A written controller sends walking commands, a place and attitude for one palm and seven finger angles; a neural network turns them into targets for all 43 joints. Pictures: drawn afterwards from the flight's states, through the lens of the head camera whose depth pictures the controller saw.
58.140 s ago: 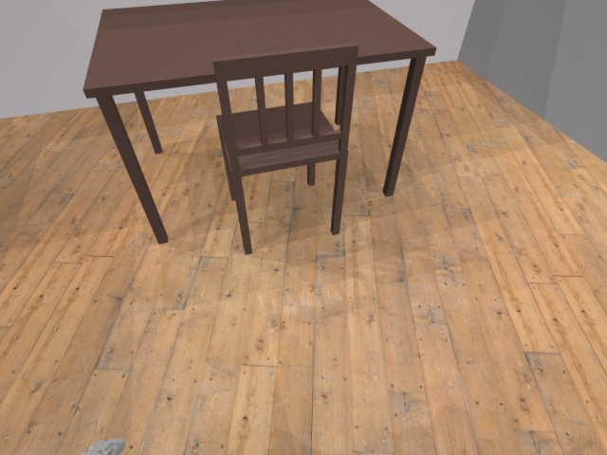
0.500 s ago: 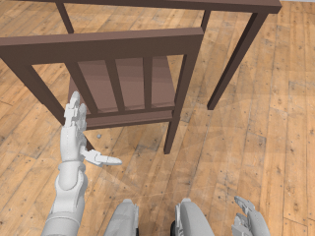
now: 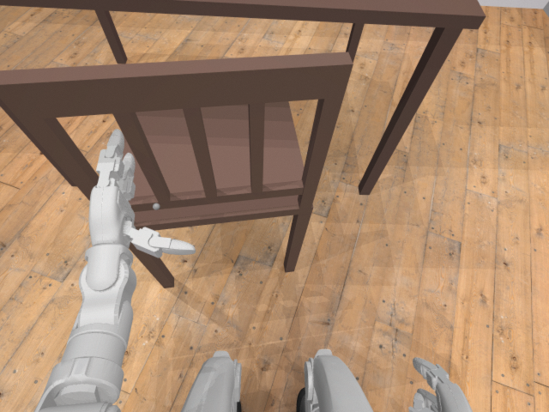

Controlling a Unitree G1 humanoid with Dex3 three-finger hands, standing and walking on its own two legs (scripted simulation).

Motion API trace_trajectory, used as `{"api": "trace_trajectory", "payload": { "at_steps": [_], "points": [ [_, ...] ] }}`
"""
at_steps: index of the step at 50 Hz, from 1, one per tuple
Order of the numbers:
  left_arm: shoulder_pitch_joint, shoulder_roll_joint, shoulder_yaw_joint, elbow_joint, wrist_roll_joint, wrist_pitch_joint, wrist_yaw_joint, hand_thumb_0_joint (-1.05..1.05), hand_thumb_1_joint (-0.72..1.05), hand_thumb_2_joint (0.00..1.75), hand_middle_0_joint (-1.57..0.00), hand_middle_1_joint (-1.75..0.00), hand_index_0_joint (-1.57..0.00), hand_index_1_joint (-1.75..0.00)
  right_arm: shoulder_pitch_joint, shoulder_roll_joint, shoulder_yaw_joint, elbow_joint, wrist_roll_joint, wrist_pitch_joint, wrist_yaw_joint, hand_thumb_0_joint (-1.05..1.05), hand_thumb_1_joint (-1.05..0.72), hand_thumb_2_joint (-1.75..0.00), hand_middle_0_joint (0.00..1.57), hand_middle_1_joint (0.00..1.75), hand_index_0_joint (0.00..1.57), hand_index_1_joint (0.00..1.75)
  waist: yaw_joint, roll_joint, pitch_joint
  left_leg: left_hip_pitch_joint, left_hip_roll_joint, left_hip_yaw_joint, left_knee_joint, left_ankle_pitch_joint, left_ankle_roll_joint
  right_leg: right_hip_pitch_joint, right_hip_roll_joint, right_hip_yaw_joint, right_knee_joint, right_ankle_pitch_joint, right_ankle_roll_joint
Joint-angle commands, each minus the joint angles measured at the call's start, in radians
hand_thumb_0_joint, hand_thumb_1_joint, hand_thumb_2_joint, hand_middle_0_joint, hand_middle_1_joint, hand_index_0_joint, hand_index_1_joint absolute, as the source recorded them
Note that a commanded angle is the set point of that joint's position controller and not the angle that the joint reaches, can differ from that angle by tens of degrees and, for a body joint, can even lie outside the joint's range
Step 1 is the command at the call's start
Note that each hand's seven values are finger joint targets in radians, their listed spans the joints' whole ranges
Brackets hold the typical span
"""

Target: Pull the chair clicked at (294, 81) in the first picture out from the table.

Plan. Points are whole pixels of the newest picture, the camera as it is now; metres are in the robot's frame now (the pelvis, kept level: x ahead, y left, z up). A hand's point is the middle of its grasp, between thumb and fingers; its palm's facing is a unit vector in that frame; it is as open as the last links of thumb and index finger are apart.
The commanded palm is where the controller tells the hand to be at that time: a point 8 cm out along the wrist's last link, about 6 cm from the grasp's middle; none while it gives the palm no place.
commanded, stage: push the fingers through the gap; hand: left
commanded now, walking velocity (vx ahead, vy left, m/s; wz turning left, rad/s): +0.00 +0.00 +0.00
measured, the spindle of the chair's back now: (202, 155) +0.51 +0.12 +0.00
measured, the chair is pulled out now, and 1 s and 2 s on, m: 0.18 0.18 0.18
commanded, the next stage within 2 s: hook a spindle and tug to test in 1.14 s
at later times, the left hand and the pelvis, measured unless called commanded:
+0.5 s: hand (159, 181) +0.44 +0.18 +0.03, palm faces +0.16 -0.99 +0.00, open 16.9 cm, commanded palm +0.41 +0.22 +0.03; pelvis +0.00 +0.01 +0.00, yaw -1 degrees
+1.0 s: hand (162, 166) +0.47 +0.18 +0.03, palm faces +0.17 -0.99 -0.03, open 17.0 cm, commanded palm +0.43 +0.22 +0.02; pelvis +0.00 +0.00 +0.00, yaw -1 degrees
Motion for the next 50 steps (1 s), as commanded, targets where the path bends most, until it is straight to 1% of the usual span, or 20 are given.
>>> {"api": "trace_trajectory", "payload": {
  "at_steps": [1,4,7,11,13,17,19,23,24,25,27,29,30,34,37,40,43,47,48,50],
  "points": [
    [-0.26,0.137,0.065,-0.175,-0.034,-0.02,-0.009,0.0,-0.5,0.3,-0.06,-0.08,-0.06,-0.08,0.05,-0.153,-0.061,-0.122,0.006,-0.027,-0.02,0.0,-0.9,-0.9,0.2,0.3,0.2,0.3,0.0,0.0,-0.393,0.212,-0.002,0.008,-0.197,0.257,-0.001,0.293,0.004,0.024,-0.186,0.243,-0.02],
    [-0.332,0.187,0.11,-0.271,-0.042,-0.084,0.009,0.0,-0.5,0.3,-0.06,-0.08,-0.06,-0.08,0.063,-0.144,-0.063,-0.11,-0.004,-0.039,-0.026,0.0,-0.9,-0.9,0.2,0.3,0.2,0.3,0.004,0.024,-0.479,0.26,0.003,0.004,-0.182,0.336,-0.001,0.321,0.006,0.032,-0.165,0.314,-0.017],
    [-0.372,0.183,0.093,-0.268,-0.019,-0.139,0.023,0.0,-0.5,0.3,-0.06,-0.08,-0.06,-0.08,0.073,-0.139,-0.063,-0.078,-0.015,-0.046,-0.02,0.0,-0.9,-0.9,0.2,0.3,0.2,0.3,-0.013,0.056,-0.478,0.297,0.01,-0.004,-0.169,0.373,-0.009,0.275,0.009,0.022,-0.147,0.319,-0.018],
    [-0.362,0.142,0.053,-0.063,0.016,-0.108,0.008,0.0,-0.5,0.3,-0.06,-0.08,-0.06,-0.08,0.091,-0.152,-0.062,-0.053,-0.014,-0.032,-0.013,0.0,-0.9,-0.9,0.2,0.3,0.2,0.3,-0.044,0.029,-0.357,0.235,0.011,-0.01,-0.177,0.28,-0.011,0.192,0.011,0.008,-0.159,0.23,-0.02],
    [-0.344,0.142,0.065,0.003,0.007,-0.073,-0.009,0.0,-0.5,0.3,-0.06,-0.08,-0.06,-0.08,0.101,-0.161,-0.064,-0.06,-0.01,-0.023,-0.012,0.0,-0.9,-0.9,0.2,0.3,0.2,0.3,-0.037,0.026,-0.345,0.219,0.007,-0.006,-0.187,0.261,-0.009,0.197,0.012,0.006,-0.171,0.213,-0.024],
    [-0.447,0.16,0.08,-0.02,-0.013,-0.055,-0.018,0.0,-0.5,0.3,-0.06,-0.08,-0.06,-0.08,0.106,-0.162,-0.063,-0.073,-0.006,-0.01,-0.015,0.0,-0.9,-0.9,0.2,0.3,0.2,0.3,-0.032,0.056,-0.403,0.255,0.008,-0.009,-0.192,0.287,-0.01,0.205,0.009,0.007,-0.171,0.226,-0.024],
    [-0.494,0.212,0.122,-0.068,-0.014,-0.081,-0.003,0.0,-0.5,0.3,-0.06,-0.08,-0.06,-0.08,0.114,-0.164,-0.064,-0.073,-0.01,-0.011,-0.015,0.0,-0.9,-0.9,0.2,0.3,0.2,0.3,-0.024,0.058,-0.46,0.295,0.012,-0.019,-0.188,0.338,-0.014,0.212,0.011,0.007,-0.158,0.253,-0.024],
    [-0.575,0.224,0.122,-0.101,0.015,-0.141,0.044,0.0,-0.5,0.3,-0.06,-0.08,-0.06,-0.08,0.128,-0.157,-0.065,-0.056,-0.024,-0.012,-0.01,0.0,-0.9,-0.9,0.2,0.3,0.2,0.3,-0.035,0.093,-0.502,0.347,0.016,-0.026,-0.171,0.401,-0.02,0.191,0.016,0.004,-0.138,0.282,-0.022],
    [-0.568,0.22,0.118,-0.067,0.028,-0.143,0.05,0.0,-0.5,0.3,-0.06,-0.08,-0.06,-0.08,0.13,-0.157,-0.064,-0.049,-0.027,-0.009,-0.007,0.0,-0.9,-0.9,0.2,0.3,0.2,0.3,-0.037,0.098,-0.492,0.342,0.016,-0.026,-0.169,0.399,-0.022,0.184,0.016,0.003,-0.137,0.28,-0.023],
    [-0.565,0.213,0.116,-0.016,0.037,-0.139,0.052,0.0,-0.5,0.3,-0.06,-0.08,-0.06,-0.08,0.134,-0.158,-0.064,-0.042,-0.028,-0.005,-0.005,0.0,-0.9,-0.9,0.2,0.3,0.2,0.3,-0.049,0.069,-0.468,0.319,0.017,-0.024,-0.165,0.381,-0.019,0.176,0.016,0.002,-0.14,0.271,-0.021],
    [-0.529,0.219,0.13,0.082,0.047,-0.121,0.047,0.0,-0.5,0.3,-0.06,-0.08,-0.06,-0.08,0.141,-0.162,-0.063,-0.037,-0.027,0.004,-0.002,0.0,-0.9,-0.9,0.2,0.3,0.2,0.3,-0.05,0.028,-0.42,0.248,0.013,-0.015,-0.168,0.323,-0.01,0.193,0.016,0.006,-0.151,0.248,-0.02],
    [-0.527,0.236,0.14,0.15,0.055,-0.102,0.032,0.0,-0.5,0.3,-0.06,-0.08,-0.06,-0.08,0.147,-0.167,-0.06,-0.041,-0.025,0.015,0.0,0.0,-0.9,-0.9,0.2,0.3,0.2,0.3,-0.046,0.028,-0.395,0.215,0.01,-0.011,-0.175,0.294,-0.008,0.191,0.015,0.007,-0.153,0.231,-0.023],
    [-0.574,0.209,0.11,0.15,0.052,-0.096,0.023,0.0,-0.5,0.3,-0.06,-0.08,-0.06,-0.08,0.145,-0.166,-0.06,-0.042,-0.023,0.02,0.001,0.0,-0.9,-0.9,0.2,0.3,0.2,0.3,-0.062,0.041,-0.393,0.22,0.009,-0.007,-0.173,0.29,-0.005,0.18,0.013,0.008,-0.157,0.232,-0.021],
    [-0.608,0.264,0.172,0.165,0.027,-0.102,0.004,0.0,-0.5,0.3,-0.06,-0.08,-0.06,-0.08,0.158,-0.171,-0.059,-0.052,-0.025,0.028,0.0,0.0,-0.9,-0.9,0.2,0.3,0.2,0.3,-0.047,0.036,-0.427,0.216,0.007,-0.007,-0.17,0.301,-0.002,0.211,0.015,0.015,-0.16,0.245,-0.022],
    [-0.723,0.264,0.152,0.087,0.032,-0.145,0.005,0.0,-0.5,0.3,-0.06,-0.08,-0.06,-0.08,0.165,-0.166,-0.062,-0.044,-0.031,0.027,-0.001,0.0,-0.9,-0.9,0.2,0.3,0.2,0.3,-0.065,0.09,-0.494,0.288,0.014,-0.014,-0.153,0.359,-0.006,0.184,0.016,0.016,-0.146,0.276,-0.02],
    [-0.702,0.251,0.136,0.055,0.041,-0.169,0.012,0.0,-0.5,0.3,-0.06,-0.08,-0.06,-0.08,0.173,-0.166,-0.067,-0.037,-0.035,0.03,0.007,0.0,-0.9,-0.9,0.2,0.3,0.2,0.3,-0.058,0.132,-0.543,0.366,0.02,-0.025,-0.153,0.43,-0.018,0.167,0.02,0.007,-0.136,0.302,-0.024],
    [-0.632,0.21,0.115,0.123,0.048,-0.144,0.015,0.0,-0.5,0.3,-0.06,-0.08,-0.06,-0.08,0.185,-0.167,-0.07,-0.033,-0.034,0.042,0.015,0.0,-0.9,-0.9,0.2,0.3,0.2,0.3,-0.065,0.094,-0.502,0.341,0.022,-0.025,-0.159,0.427,-0.017,0.166,0.023,-0.002,-0.143,0.3,-0.023],
    [-0.615,0.256,0.152,0.181,0.057,-0.107,0.02,0.0,-0.5,0.3,-0.06,-0.08,-0.06,-0.08,0.183,-0.17,-0.064,-0.042,-0.029,0.06,0.015,0.0,-0.9,-0.9,0.2,0.3,0.2,0.3,-0.06,0.022,-0.42,0.212,0.011,-0.003,-0.17,0.313,0.002,0.222,0.02,0.015,-0.167,0.267,-0.018],
    [-0.642,0.243,0.137,0.16,0.056,-0.114,0.017,0.0,-0.5,0.3,-0.06,-0.08,-0.06,-0.08,0.18,-0.168,-0.063,-0.046,-0.029,0.059,0.014,0.0,-0.9,-0.9,0.2,0.3,0.2,0.3,-0.069,0.036,-0.431,0.227,0.01,-0.003,-0.17,0.316,0.004,0.219,0.02,0.015,-0.167,0.269,-0.018],
    [-0.651,0.267,0.157,0.118,0.052,-0.134,0.018,0.0,-0.5,0.3,-0.06,-0.08,-0.06,-0.08,0.177,-0.166,-0.064,-0.052,-0.029,0.06,0.011,0.0,-0.9,-0.9,0.2,0.3,0.2,0.3,-0.054,0.054,-0.464,0.25,0.011,-0.003,-0.17,0.343,0.001,0.233,0.019,0.02,-0.162,0.291,-0.02]
  ]
}}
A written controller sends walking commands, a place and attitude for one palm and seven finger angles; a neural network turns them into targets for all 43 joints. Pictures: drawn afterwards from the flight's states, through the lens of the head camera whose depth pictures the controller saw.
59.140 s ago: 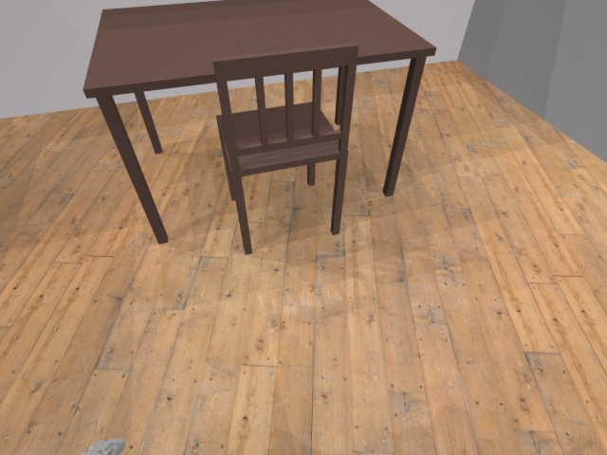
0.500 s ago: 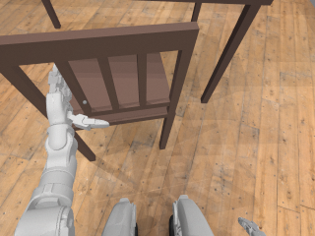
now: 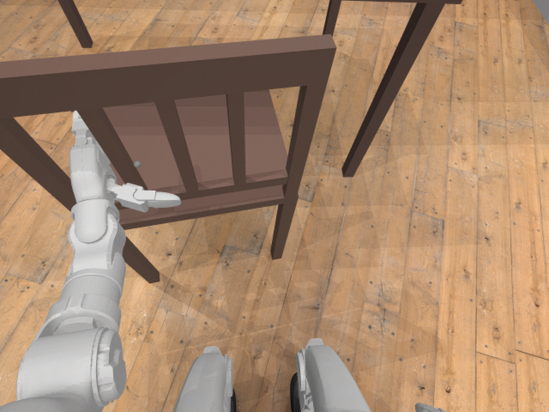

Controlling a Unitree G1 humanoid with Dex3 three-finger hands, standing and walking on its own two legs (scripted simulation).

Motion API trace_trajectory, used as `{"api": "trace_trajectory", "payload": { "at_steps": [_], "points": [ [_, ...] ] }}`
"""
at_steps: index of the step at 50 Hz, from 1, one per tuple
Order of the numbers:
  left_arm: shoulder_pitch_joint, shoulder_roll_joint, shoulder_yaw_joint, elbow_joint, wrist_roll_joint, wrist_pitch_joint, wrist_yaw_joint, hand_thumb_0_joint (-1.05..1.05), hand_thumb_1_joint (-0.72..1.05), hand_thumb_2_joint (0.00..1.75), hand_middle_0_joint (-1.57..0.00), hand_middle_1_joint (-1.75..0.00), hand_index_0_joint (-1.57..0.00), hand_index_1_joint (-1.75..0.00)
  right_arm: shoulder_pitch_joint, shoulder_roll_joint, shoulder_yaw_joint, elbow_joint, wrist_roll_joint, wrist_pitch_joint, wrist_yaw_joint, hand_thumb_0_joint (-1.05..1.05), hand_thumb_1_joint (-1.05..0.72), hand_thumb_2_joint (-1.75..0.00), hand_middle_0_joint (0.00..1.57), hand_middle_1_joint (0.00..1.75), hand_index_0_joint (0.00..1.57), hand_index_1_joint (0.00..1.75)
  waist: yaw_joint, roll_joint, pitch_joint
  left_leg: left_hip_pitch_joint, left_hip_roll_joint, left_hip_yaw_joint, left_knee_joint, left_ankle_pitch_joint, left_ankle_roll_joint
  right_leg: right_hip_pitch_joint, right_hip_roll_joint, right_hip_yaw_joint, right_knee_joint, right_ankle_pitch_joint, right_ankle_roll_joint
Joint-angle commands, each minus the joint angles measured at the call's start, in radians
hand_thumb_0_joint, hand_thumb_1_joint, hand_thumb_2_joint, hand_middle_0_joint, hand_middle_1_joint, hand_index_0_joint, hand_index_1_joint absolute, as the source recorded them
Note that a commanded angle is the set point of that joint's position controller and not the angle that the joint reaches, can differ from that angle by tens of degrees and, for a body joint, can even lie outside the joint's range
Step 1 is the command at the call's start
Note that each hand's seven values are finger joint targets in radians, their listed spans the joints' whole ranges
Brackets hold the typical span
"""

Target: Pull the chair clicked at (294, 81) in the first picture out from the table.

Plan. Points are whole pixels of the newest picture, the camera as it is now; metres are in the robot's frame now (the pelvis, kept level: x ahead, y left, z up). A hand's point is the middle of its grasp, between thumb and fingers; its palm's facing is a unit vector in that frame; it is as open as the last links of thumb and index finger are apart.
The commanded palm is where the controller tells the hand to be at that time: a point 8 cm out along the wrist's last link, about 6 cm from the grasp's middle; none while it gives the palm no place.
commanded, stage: push the fingers through the gap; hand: left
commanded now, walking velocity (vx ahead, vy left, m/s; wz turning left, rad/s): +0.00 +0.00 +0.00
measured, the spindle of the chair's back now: (180, 150) +0.51 +0.13 +0.00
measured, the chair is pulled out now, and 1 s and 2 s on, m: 0.18 0.18 0.23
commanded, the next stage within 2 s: hook a spindle and tug to test in 0.14 s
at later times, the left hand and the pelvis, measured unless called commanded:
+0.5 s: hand (136, 162) +0.47 +0.18 +0.03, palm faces +0.20 -0.98 -0.02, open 16.2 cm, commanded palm +0.43 +0.22 +0.03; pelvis +0.00 +0.00 +0.00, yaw +0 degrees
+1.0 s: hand (133, 158) +0.47 +0.19 +0.03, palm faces +0.20 -0.98 -0.01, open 7.6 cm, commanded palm +0.44 +0.22 +0.03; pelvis +0.00 +0.00 +0.00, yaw +0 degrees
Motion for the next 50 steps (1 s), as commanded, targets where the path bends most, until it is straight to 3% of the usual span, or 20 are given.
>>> {"api": "trace_trajectory", "payload": {
  "at_steps": [1,3,5,8,9,10,12,14,16,18,19,27,29,30,33,37,41,45,48,50],
  "points": [
    [-0.335,0.179,0.017,-0.241,-0.007,-0.089,-0.002,0.0,-0.5,0.3,-0.06,-0.08,-0.06,-0.08,0.096,-0.165,-0.066,-0.089,-0.004,-0.025,-0.017,0.0,-0.9,-0.9,0.2,0.3,0.2,0.3,0.0,0.059,-0.485,0.314,-0.002,-0.014,-0.162,0.346,-0.009,0.291,0.01,0.007,-0.15,0.278,-0.028],
    [-0.363,0.182,0.019,-0.27,-0.017,-0.109,-0.001,0.0,-0.5,0.3,-0.06,-0.08,-0.06,-0.08,0.094,-0.164,-0.065,-0.081,-0.006,-0.029,-0.018,0.0,-0.9,-0.9,0.2,0.3,0.2,0.3,-0.01,0.068,-0.483,0.332,0.001,-0.019,-0.156,0.363,-0.01,0.28,0.011,0.005,-0.145,0.288,-0.029],
    [-0.337,0.19,0.028,-0.226,-0.013,-0.112,-0.002,0.0,-0.5,0.3,-0.06,-0.08,-0.06,-0.08,0.092,-0.165,-0.065,-0.075,-0.005,-0.03,-0.019,0.0,-0.9,-0.9,0.2,0.3,0.2,0.3,-0.011,0.035,-0.461,0.299,0.001,-0.016,-0.154,0.337,-0.009,0.283,0.01,0.008,-0.148,0.275,-0.026],
    [-0.384,0.169,0.0,-0.182,0.004,-0.108,-0.002,0.0,-0.5,0.3,-0.06,-0.08,-0.06,-0.08,0.094,-0.166,-0.062,-0.068,-0.006,-0.028,-0.018,0.0,-0.9,-0.9,0.2,0.3,0.2,0.3,-0.027,0.067,-0.409,0.295,0.0,-0.021,-0.161,0.291,-0.009,0.226,0.008,-0.001,-0.15,0.221,-0.028],
    [-0.37,0.168,0.002,-0.151,0.01,-0.102,-0.005,0.0,-0.5,0.3,-0.06,-0.08,-0.06,-0.08,0.095,-0.168,-0.062,-0.067,-0.007,-0.028,-0.017,0.0,-0.9,-0.9,0.2,0.3,0.2,0.3,-0.021,0.066,-0.405,0.288,-0.001,-0.021,-0.161,0.28,-0.01,0.219,0.008,-0.002,-0.148,0.208,-0.029],
    [-0.386,0.195,0.02,-0.138,0.011,-0.098,-0.003,0.0,-0.5,0.3,-0.06,-0.08,-0.06,-0.08,0.093,-0.173,-0.061,-0.067,-0.006,-0.024,-0.018,0.0,-0.9,-0.9,0.2,0.3,0.2,0.3,-0.023,0.056,-0.401,0.271,-0.002,-0.02,-0.158,0.266,-0.007,0.219,0.007,0.0,-0.149,0.2,-0.028],
    [-0.409,0.19,0.012,-0.172,0.012,-0.101,-0.006,0.0,-0.5,0.3,-0.06,-0.08,-0.06,-0.08,0.093,-0.169,-0.062,-0.074,-0.009,-0.024,-0.021,0.0,-0.9,-0.9,0.2,0.3,0.2,0.3,-0.02,0.08,-0.462,0.304,-0.003,-0.019,-0.15,0.306,-0.006,0.235,0.006,0.005,-0.143,0.234,-0.028],
    [-0.382,0.185,0.014,-0.203,0.003,-0.107,-0.012,0.0,-0.5,0.3,-0.1,-0.19,-0.1,-0.19,0.095,-0.169,-0.065,-0.08,-0.008,-0.023,-0.018,0.0,-0.9,-0.9,0.2,0.3,0.2,0.3,-0.006,0.097,-0.514,0.351,0.0,-0.023,-0.149,0.365,-0.014,0.246,0.007,0.001,-0.132,0.274,-0.031],
    [-0.369,0.165,0.001,-0.214,-0.008,-0.104,-0.013,0.0,-0.5,0.3,-0.13,-0.3,-0.13,-0.3,0.091,-0.166,-0.064,-0.082,-0.007,-0.02,-0.015,0.0,-0.9,-0.9,0.2,0.3,0.2,0.3,-0.005,0.107,-0.521,0.368,0.003,-0.023,-0.147,0.391,-0.017,0.247,0.009,-0.002,-0.134,0.291,-0.031],
    [-0.392,0.148,-0.015,-0.212,-0.014,-0.099,-0.011,0.0,-0.5,0.3,-0.17,-0.41,-0.17,-0.41,0.093,-0.166,-0.064,-0.078,-0.007,-0.02,-0.015,0.0,-0.9,-0.9,0.2,0.3,0.2,0.3,-0.026,0.077,-0.5,0.346,0.004,-0.025,-0.143,0.38,-0.012,0.247,0.01,-0.002,-0.135,0.29,-0.027],
    [-0.369,0.165,0.002,-0.182,-0.005,-0.094,-0.008,0.0,-0.5,0.3,-0.18,-0.46,-0.18,-0.46,0.095,-0.169,-0.065,-0.075,-0.006,-0.018,-0.015,0.0,-0.9,-0.9,0.2,0.3,0.2,0.3,-0.018,0.051,-0.474,0.326,0.005,-0.03,-0.15,0.356,-0.014,0.242,0.01,-0.007,-0.136,0.268,-0.028],
    [-0.423,0.159,-0.016,-0.164,0.013,-0.095,-0.002,0.0,-0.5,0.3,-0.32,-0.9,-0.32,-0.9,0.102,-0.17,-0.064,-0.067,-0.009,-0.014,-0.015,0.0,-0.9,-0.9,0.2,0.3,0.2,0.3,-0.033,0.063,-0.457,0.32,0.001,-0.029,-0.148,0.331,-0.009,0.223,0.009,-0.004,-0.142,0.248,-0.028],
    [-0.421,0.134,-0.034,-0.159,0.009,-0.096,-0.008,0.0,-0.39,0.35,-0.36,-1.01,-0.36,-1.01,0.101,-0.168,-0.065,-0.069,-0.007,-0.014,-0.015,0.0,-0.9,-0.9,0.2,0.3,0.2,0.3,-0.035,0.07,-0.465,0.334,0.001,-0.03,-0.149,0.329,-0.01,0.212,0.01,-0.006,-0.144,0.239,-0.029],
    [-0.428,0.174,-0.006,-0.15,0.011,-0.096,-0.007,0.0,-0.33,0.37,-0.38,-1.07,-0.38,-1.07,0.103,-0.173,-0.064,-0.065,-0.008,-0.011,-0.016,0.0,-0.9,-0.9,0.2,0.3,0.2,0.3,-0.028,0.076,-0.454,0.323,0.002,-0.031,-0.15,0.323,-0.011,0.212,0.008,-0.005,-0.143,0.235,-0.031],
    [-0.47,0.123,-0.053,-0.141,0.011,-0.093,-0.012,0.0,-0.16,0.44,-0.43,-1.23,-0.43,-1.23,0.108,-0.169,-0.063,-0.06,-0.009,-0.011,-0.017,0.0,-0.9,-0.9,0.2,0.3,0.2,0.3,-0.051,0.073,-0.444,0.338,0.003,-0.04,-0.151,0.321,-0.01,0.182,0.009,-0.013,-0.142,0.222,-0.031],
    [-0.489,0.12,-0.06,-0.143,0.019,-0.092,-0.004,0.0,0.06,0.54,-0.5,-1.45,-0.5,-1.45,0.114,-0.173,-0.067,-0.056,-0.012,-0.006,-0.014,0.0,-0.9,-0.9,0.2,0.3,0.2,0.3,-0.048,0.108,-0.47,0.385,0.008,-0.051,-0.151,0.346,-0.018,0.146,0.009,-0.021,-0.137,0.218,-0.034],
    [-0.488,0.108,-0.066,-0.133,0.017,-0.087,-0.001,0.0,0.28,0.64,-0.5,-1.45,-0.5,-1.45,0.12,-0.173,-0.068,-0.052,-0.014,-0.002,-0.011,0.0,-0.9,-0.9,0.2,0.3,0.2,0.3,-0.053,0.077,-0.483,0.376,0.005,-0.05,-0.147,0.357,-0.014,0.174,0.01,-0.021,-0.14,0.236,-0.031],
    [-0.453,0.157,-0.025,-0.147,0.015,-0.09,-0.006,0.0,0.51,0.73,-0.5,-1.45,-0.5,-1.45,0.119,-0.172,-0.066,-0.057,-0.013,0.003,-0.011,0.0,-0.9,-0.9,0.2,0.3,0.2,0.3,-0.032,0.077,-0.498,0.357,0.002,-0.038,-0.145,0.371,-0.01,0.22,0.011,-0.012,-0.14,0.264,-0.032],
    [-0.449,0.116,-0.059,-0.17,0.008,-0.095,-0.014,0.0,0.68,0.8,-0.5,-1.45,-0.5,-1.45,0.112,-0.167,-0.065,-0.065,-0.011,0.004,-0.009,0.0,-0.9,-0.9,0.2,0.3,0.2,0.3,-0.039,0.088,-0.489,0.381,0.005,-0.042,-0.153,0.382,-0.013,0.206,0.014,-0.017,-0.139,0.264,-0.034],
    [-0.409,0.116,-0.051,-0.186,0.002,-0.097,-0.011,0.0,0.79,0.85,-0.5,-1.45,-0.5,-1.45,0.108,-0.167,-0.067,-0.069,-0.01,0.004,-0.004,0.0,-0.9,-0.9,0.2,0.3,0.2,0.3,-0.021,0.109,-0.501,0.407,0.005,-0.044,-0.16,0.405,-0.021,0.211,0.016,-0.022,-0.141,0.268,-0.037]
  ]
}}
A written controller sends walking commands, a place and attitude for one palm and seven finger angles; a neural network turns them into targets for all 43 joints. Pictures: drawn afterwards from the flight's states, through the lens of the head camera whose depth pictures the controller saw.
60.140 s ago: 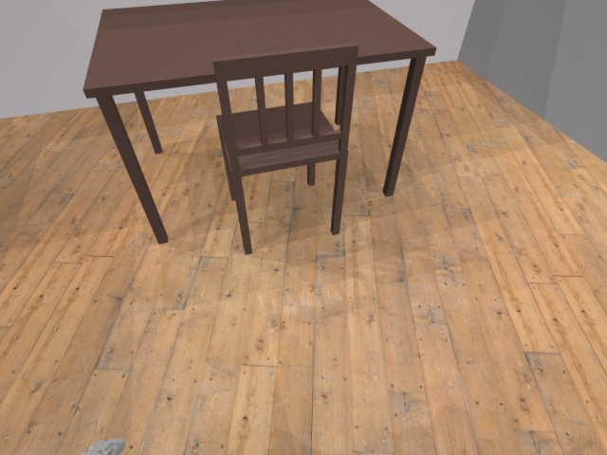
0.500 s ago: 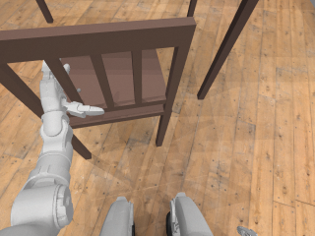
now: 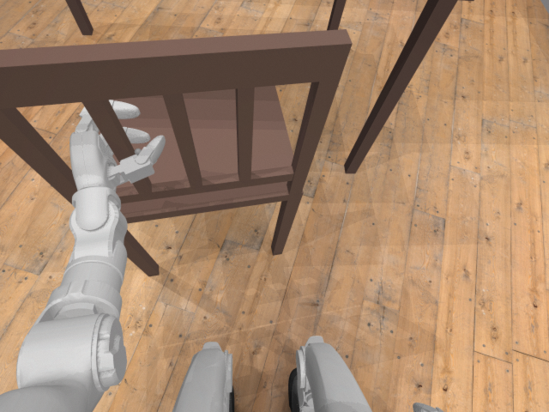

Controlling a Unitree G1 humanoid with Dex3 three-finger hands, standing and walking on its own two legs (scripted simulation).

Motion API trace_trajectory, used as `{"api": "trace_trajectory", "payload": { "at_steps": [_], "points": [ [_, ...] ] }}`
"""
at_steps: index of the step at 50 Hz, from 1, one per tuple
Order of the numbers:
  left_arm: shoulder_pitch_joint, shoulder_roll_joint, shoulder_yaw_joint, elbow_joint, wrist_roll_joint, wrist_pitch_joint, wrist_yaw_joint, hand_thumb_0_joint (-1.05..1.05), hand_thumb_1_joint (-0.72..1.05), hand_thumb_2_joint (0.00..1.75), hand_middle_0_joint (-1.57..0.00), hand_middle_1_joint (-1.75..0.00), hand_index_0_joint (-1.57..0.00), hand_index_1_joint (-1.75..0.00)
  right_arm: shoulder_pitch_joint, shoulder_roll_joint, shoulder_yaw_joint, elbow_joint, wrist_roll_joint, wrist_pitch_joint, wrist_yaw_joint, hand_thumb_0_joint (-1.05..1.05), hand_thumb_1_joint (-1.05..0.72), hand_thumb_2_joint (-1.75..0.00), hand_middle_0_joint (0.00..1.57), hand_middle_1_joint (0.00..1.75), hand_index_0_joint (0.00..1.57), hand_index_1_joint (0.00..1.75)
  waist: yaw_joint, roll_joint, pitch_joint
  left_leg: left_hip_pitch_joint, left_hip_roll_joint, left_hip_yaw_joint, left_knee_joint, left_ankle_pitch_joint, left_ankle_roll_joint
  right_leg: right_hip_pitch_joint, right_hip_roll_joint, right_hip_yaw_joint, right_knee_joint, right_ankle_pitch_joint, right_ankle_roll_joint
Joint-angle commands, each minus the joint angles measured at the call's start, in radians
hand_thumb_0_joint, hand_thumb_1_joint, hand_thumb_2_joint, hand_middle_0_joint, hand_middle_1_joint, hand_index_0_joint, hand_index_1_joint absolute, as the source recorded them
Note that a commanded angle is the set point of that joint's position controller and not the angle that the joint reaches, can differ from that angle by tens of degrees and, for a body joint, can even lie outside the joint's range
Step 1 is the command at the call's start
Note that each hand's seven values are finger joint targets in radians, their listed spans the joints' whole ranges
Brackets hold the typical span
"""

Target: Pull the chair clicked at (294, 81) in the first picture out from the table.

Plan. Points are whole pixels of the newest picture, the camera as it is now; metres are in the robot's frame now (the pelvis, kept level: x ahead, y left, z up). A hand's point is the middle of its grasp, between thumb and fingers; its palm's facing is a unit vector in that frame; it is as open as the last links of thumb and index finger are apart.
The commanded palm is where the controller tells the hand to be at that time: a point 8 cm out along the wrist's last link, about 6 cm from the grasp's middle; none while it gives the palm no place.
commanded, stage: hook a spindle and tug to test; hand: left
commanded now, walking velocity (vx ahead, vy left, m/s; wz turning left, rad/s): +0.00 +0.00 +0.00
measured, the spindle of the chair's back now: (186, 144) +0.50 +0.12 +0.01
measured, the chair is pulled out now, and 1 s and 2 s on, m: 0.18 0.23 0.35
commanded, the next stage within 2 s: step backward, pulling the chair out in 0.74 s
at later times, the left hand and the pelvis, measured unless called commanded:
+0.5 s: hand (141, 159) +0.46 +0.18 +0.03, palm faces +0.18 -0.98 +0.00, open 5.1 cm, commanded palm +0.41 +0.20 +0.03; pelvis +0.02 +0.01 +0.01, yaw -1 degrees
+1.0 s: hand (146, 182) +0.42 +0.16 +0.04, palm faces +0.14 -0.98 -0.15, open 5.4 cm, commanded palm +0.38 +0.21 +0.03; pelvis +0.03 +0.00 +0.06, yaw +1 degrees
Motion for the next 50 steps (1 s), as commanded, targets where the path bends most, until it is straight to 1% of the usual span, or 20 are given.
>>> {"api": "trace_trajectory", "payload": {
  "at_steps": [1,3,4,5,9,13,14,15,20,24,27,30,34,37,42,43,44,46,48,50],
  "points": [
    [-0.33,0.101,-0.037,-0.261,0.005,-0.084,-0.019,0.0,0.84,0.88,-0.5,-1.45,-0.5,-1.45,0.117,-0.171,-0.069,-0.072,-0.002,-0.019,-0.01,0.0,-0.9,-0.9,0.2,0.3,0.2,0.3,-0.018,0.118,-0.512,0.441,0.014,-0.025,-0.17,0.43,-0.026,0.222,0.02,-0.006,-0.137,0.287,-0.041],
    [-0.314,0.081,-0.047,-0.257,-0.001,-0.082,-0.015,0.0,0.9,0.9,-0.5,-1.45,-0.5,-1.45,0.119,-0.169,-0.069,-0.073,-0.002,-0.02,-0.007,0.0,-0.9,-0.9,0.2,0.3,0.2,0.3,-0.029,0.084,-0.497,0.434,0.016,-0.026,-0.168,0.435,-0.023,0.226,0.022,-0.007,-0.141,0.297,-0.039],
    [-0.313,0.098,-0.036,-0.266,0.004,-0.085,-0.012,0.0,0.9,0.9,-0.5,-1.45,-0.5,-1.45,0.117,-0.171,-0.069,-0.072,-0.002,-0.02,-0.008,0.0,-0.9,-0.9,0.2,0.3,0.2,0.3,-0.021,0.094,-0.495,0.434,0.018,-0.031,-0.172,0.44,-0.027,0.223,0.021,-0.009,-0.134,0.295,-0.04],
    [-0.288,0.064,-0.059,-0.278,0.001,-0.084,-0.014,0.0,0.9,0.9,-0.5,-1.45,-0.5,-1.45,0.114,-0.166,-0.07,-0.076,-0.002,-0.021,-0.003,0.0,-0.9,-0.9,0.2,0.3,0.2,0.3,-0.017,0.116,-0.495,0.45,0.017,-0.029,-0.175,0.453,-0.03,0.218,0.022,-0.013,-0.135,0.298,-0.041],
    [-0.204,0.091,-0.031,-0.313,-0.005,-0.085,-0.011,0.0,0.9,0.9,-0.5,-1.45,-0.5,-1.45,0.108,-0.168,-0.073,-0.085,0.001,-0.02,0.0,0.0,-0.9,-0.9,0.2,0.3,0.2,0.3,-0.003,0.088,-0.498,0.442,0.021,-0.022,-0.177,0.478,-0.032,0.25,0.024,-0.011,-0.134,0.327,-0.041],
    [-0.164,0.032,-0.073,-0.341,-0.01,-0.077,-0.006,0.0,0.9,0.9,-0.5,-1.45,-0.5,-1.45,0.107,-0.163,-0.076,-0.094,0.005,-0.021,0.003,0.0,-0.9,-0.9,0.2,0.3,0.2,0.3,-0.007,0.079,-0.473,0.456,0.023,-0.026,-0.185,0.504,-0.035,0.244,0.024,-0.019,-0.136,0.336,-0.041],
    [-0.151,0.039,-0.068,-0.358,-0.007,-0.076,-0.002,0.0,0.9,0.9,-0.5,-1.45,-0.5,-1.45,0.105,-0.163,-0.077,-0.093,0.004,-0.021,0.003,0.0,-0.9,-0.9,0.2,0.3,0.2,0.3,0.002,0.103,-0.483,0.471,0.026,-0.024,-0.185,0.529,-0.04,0.242,0.023,-0.017,-0.134,0.347,-0.041],
    [-0.129,0.014,-0.085,-0.376,-0.011,-0.073,-0.002,0.0,0.9,0.9,-0.5,-1.45,-0.5,-1.45,0.104,-0.159,-0.079,-0.097,0.006,-0.023,0.006,0.0,-0.9,-0.9,0.2,0.3,0.2,0.3,0.004,0.101,-0.494,0.483,0.026,-0.024,-0.185,0.542,-0.041,0.246,0.023,-0.02,-0.136,0.351,-0.04],
    [-0.02,0.019,-0.076,-0.433,-0.018,-0.059,0.005,0.0,0.9,0.9,-0.5,-1.45,-0.5,-1.45,0.102,-0.154,-0.081,-0.106,0.009,-0.025,0.007,0.0,-0.9,-0.9,0.2,0.3,0.2,0.3,0.025,0.088,-0.5,0.492,0.03,-0.018,-0.189,0.622,-0.044,0.291,0.023,-0.018,-0.137,0.414,-0.039],
    [0.071,-0.025,-0.118,-0.498,-0.022,-0.049,0.006,0.0,0.9,0.9,-0.5,-1.45,-0.5,-1.45,0.097,-0.147,-0.083,-0.119,0.014,-0.028,0.011,0.0,-0.9,-0.9,0.2,0.3,0.2,0.3,0.035,0.095,-0.502,0.527,0.037,-0.022,-0.196,0.691,-0.053,0.3,0.023,-0.021,-0.14,0.436,-0.039],
    [0.098,-0.03,-0.128,-0.54,-0.022,-0.047,0.014,0.0,0.9,0.9,-0.5,-1.45,-0.5,-1.45,0.09,-0.144,-0.084,-0.126,0.014,-0.032,0.011,0.0,-0.9,-0.9,0.2,0.3,0.2,0.3,0.035,0.069,-0.489,0.506,0.034,-0.016,-0.199,0.67,-0.047,0.329,0.022,-0.018,-0.143,0.454,-0.037],
    [0.111,-0.056,-0.157,-0.572,-0.015,-0.048,0.02,0.0,0.9,0.9,-0.5,-1.45,-0.5,-1.45,0.083,-0.138,-0.084,-0.127,0.013,-0.036,0.01,0.0,-0.9,-0.9,0.2,0.3,0.2,0.3,0.032,0.086,-0.479,0.513,0.035,-0.014,-0.193,0.686,-0.047,0.316,0.019,-0.017,-0.137,0.463,-0.036],
    [0.176,-0.058,-0.16,-0.627,-0.012,-0.055,0.031,0.0,0.9,0.9,-0.5,-1.45,-0.5,-1.45,0.075,-0.133,-0.087,-0.134,0.011,-0.043,0.01,0.0,-0.9,-0.9,0.2,0.3,0.2,0.3,0.05,0.086,-0.496,0.531,0.034,-0.014,-0.194,0.715,-0.052,0.339,0.017,-0.016,-0.134,0.486,-0.039],
    [0.185,-0.041,-0.146,-0.638,-0.013,-0.058,0.035,0.0,0.9,0.9,-0.5,-1.45,-0.5,-1.45,0.062,-0.132,-0.084,-0.135,0.011,-0.048,0.006,0.0,-0.9,-0.9,0.2,0.3,0.2,0.3,0.047,0.039,-0.487,0.479,0.025,-0.004,-0.19,0.65,-0.038,0.378,0.015,-0.006,-0.135,0.503,-0.037],
    [0.081,-0.041,-0.145,-0.576,-0.004,-0.067,0.035,0.0,0.9,0.9,-0.5,-1.45,-0.5,-1.45,0.042,-0.133,-0.077,-0.113,0.006,-0.06,-0.007,0.0,-0.9,-0.9,0.2,0.3,0.2,0.3,0.022,0.047,-0.43,0.419,0.016,-0.001,-0.172,0.533,-0.033,0.318,0.011,-0.004,-0.123,0.438,-0.035],
    [0.015,0.292,-0.018,-0.667,0.087,0.079,0.104,0.0,0.9,0.9,-0.5,-1.45,-0.5,-1.45,0.099,-0.131,-0.073,-0.199,0.057,0.009,-0.033,0.0,-0.9,-0.9,0.2,0.3,0.2,0.3,0.082,0.051,-0.623,0.645,0.012,0.024,-0.373,0.461,0.0,0.736,-0.051,0.087,-0.316,0.52,-0.052],
    [-0.055,0.248,-0.068,-0.781,0.083,0.135,0.114,0.0,0.9,0.9,-0.5,-1.45,-0.5,-1.45,0.107,-0.118,-0.08,-0.219,0.078,0.022,-0.065,0.0,-0.9,-0.9,0.2,0.3,0.2,0.3,0.059,0.102,-0.636,0.698,0.0,0.044,-0.422,0.493,0.007,0.825,-0.059,0.099,-0.368,0.675,-0.045],
    [0.056,0.176,-0.098,-0.719,0.076,0.209,0.122,0.0,0.9,0.9,-0.5,-1.45,-0.5,-1.45,0.072,-0.104,-0.073,-0.215,0.087,0.019,-0.093,0.0,-0.9,-0.9,0.2,0.3,0.2,0.3,0.05,0.129,-0.551,0.704,0.005,0.029,-0.454,0.557,0.0,0.82,-0.083,0.096,-0.378,0.805,-0.041],
    [0.197,0.098,-0.152,-0.553,0.076,0.283,0.119,0.0,0.9,0.9,-0.5,-1.45,-0.5,-1.45,0.05,-0.105,-0.059,-0.193,0.097,0.031,-0.109,0.0,-0.9,-0.9,0.2,0.3,0.2,0.3,0.048,0.086,-0.407,0.71,0.035,-0.014,-0.514,0.596,0.0,0.772,-0.075,0.067,-0.406,0.736,-0.032],
    [0.188,0.077,-0.182,-0.464,0.071,0.318,0.119,0.0,0.9,0.9,-0.5,-1.45,-0.5,-1.45,0.051,-0.109,-0.047,-0.169,0.094,0.036,-0.116,0.0,-0.9,-0.9,0.2,0.3,0.2,0.3,0.041,0.007,-0.336,0.697,0.057,-0.028,-0.562,0.602,0.005,0.831,-0.092,0.075,-0.465,0.779,-0.018]
  ]
}}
